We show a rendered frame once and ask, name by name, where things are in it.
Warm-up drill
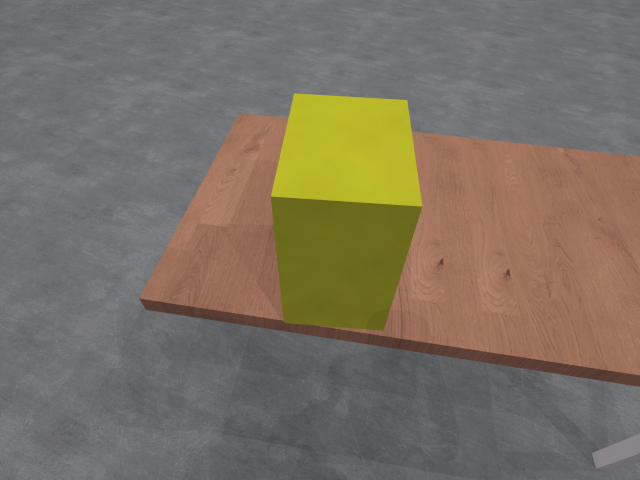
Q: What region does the table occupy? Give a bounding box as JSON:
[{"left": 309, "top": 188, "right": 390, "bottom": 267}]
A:
[{"left": 139, "top": 113, "right": 640, "bottom": 471}]

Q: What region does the carton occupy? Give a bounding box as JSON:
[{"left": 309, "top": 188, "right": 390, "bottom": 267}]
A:
[{"left": 271, "top": 93, "right": 422, "bottom": 331}]

